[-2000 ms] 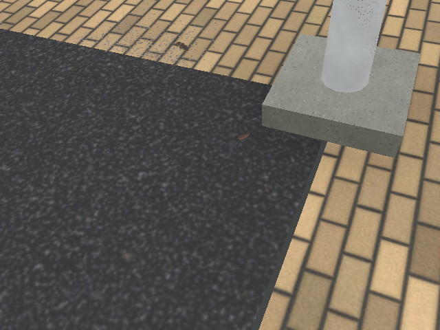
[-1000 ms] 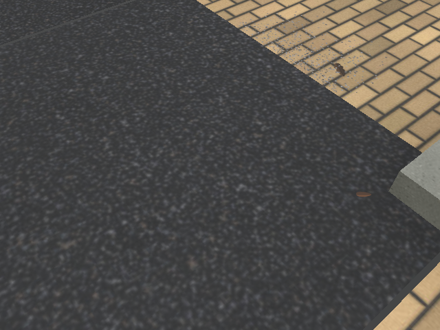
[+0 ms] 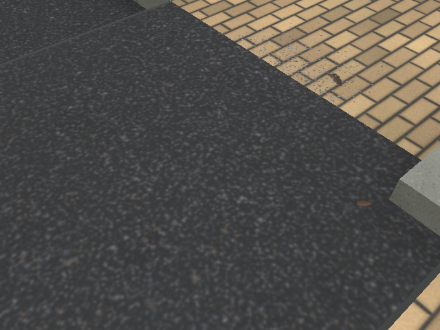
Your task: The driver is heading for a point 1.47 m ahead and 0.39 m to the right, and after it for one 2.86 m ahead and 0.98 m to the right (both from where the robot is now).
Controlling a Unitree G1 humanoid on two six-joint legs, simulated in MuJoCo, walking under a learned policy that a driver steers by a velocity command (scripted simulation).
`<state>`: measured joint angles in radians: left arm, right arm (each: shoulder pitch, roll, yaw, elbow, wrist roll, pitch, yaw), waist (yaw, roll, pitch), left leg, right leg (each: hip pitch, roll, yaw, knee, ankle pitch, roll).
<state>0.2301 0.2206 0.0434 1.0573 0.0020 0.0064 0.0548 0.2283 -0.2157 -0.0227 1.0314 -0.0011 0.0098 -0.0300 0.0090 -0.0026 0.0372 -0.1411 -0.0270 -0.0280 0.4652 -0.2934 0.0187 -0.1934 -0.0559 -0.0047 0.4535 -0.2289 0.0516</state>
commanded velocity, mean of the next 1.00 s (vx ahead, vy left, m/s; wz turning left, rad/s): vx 0.04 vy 0.00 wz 0.00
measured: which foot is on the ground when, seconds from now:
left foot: down 0.00-1.00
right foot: down 0.00-1.00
